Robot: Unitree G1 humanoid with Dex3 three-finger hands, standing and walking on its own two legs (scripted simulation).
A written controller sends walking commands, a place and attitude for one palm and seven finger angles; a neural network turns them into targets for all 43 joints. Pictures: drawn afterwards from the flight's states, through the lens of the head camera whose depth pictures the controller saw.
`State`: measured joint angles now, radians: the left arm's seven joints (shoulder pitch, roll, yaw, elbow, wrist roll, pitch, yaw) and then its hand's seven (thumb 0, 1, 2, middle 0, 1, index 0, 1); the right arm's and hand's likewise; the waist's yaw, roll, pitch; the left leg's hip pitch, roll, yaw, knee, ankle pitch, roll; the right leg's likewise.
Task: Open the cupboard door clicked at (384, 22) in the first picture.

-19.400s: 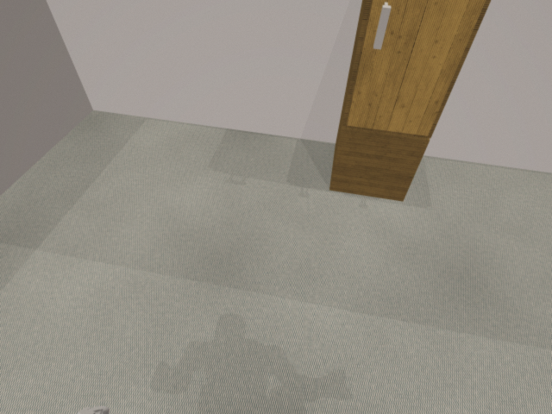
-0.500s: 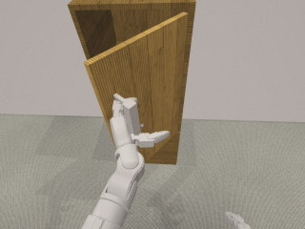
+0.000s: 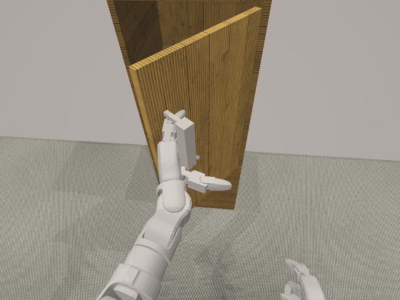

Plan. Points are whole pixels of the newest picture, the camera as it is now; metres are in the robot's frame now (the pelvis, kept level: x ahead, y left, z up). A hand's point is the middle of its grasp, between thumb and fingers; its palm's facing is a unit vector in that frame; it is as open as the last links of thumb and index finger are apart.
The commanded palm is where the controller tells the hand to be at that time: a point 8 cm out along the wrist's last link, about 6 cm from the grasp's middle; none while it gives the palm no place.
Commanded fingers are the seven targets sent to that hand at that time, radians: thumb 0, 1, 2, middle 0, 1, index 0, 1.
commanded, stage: slide the hand sideways off the handle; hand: left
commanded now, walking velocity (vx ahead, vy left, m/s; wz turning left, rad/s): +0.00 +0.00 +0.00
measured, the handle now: (179, 140) +0.41 +0.08 +0.10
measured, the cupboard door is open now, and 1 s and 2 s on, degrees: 51 54 54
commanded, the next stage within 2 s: draw the hand back to the body in 1.10 s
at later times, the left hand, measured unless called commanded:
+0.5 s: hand (189, 175) +0.32 +0.05 +0.10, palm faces -0.09 -1.00 -0.02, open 16.3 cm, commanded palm +0.28 +0.11 +0.10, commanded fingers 0.00 -0.50 0.30 -0.15 -0.30 -0.15 -0.30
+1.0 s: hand (160, 199) +0.27 +0.09 +0.10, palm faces -0.06 -1.00 -0.02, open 16.3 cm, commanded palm +0.24 +0.15 +0.10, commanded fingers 0.00 -0.50 0.30 -0.15 -0.30 -0.15 -0.30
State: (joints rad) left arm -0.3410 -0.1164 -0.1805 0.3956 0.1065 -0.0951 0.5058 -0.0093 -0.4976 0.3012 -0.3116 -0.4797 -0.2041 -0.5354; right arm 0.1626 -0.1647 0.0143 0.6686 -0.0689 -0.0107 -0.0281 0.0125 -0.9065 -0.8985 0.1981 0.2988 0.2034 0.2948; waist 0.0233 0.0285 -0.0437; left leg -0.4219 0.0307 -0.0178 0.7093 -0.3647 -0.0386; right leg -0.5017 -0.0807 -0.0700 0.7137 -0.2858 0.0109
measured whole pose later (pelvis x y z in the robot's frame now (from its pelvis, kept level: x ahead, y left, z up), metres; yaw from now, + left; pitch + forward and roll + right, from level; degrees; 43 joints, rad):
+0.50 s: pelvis +0.01 +0.00 +0.01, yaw -3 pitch +2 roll +1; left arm -0.07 0.01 -0.14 0.14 -0.05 -0.12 0.09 -0.01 -0.50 0.30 -0.15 -0.30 -0.15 -0.30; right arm 0.23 -0.20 0.03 0.60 -0.01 -0.09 -0.02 0.02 -0.91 -0.90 0.20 0.30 0.20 0.29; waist 0.01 0.03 -0.02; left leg -0.29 0.05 0.03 0.62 -0.35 -0.04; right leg -0.40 -0.06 -0.03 0.64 -0.27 0.01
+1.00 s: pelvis +0.03 +0.00 +0.00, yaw -1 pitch +2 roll +0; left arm 0.29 0.08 -0.11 -0.22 -0.08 -0.06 -0.04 -0.01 -0.50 0.30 -0.16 -0.30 -0.15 -0.30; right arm 0.20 -0.19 0.06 0.53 -0.01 -0.14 -0.03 0.01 -0.91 -0.90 0.20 0.30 0.20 0.29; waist 0.04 0.04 -0.03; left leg -0.30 0.05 -0.01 0.68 -0.41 -0.04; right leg -0.39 -0.07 -0.07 0.70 -0.34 0.02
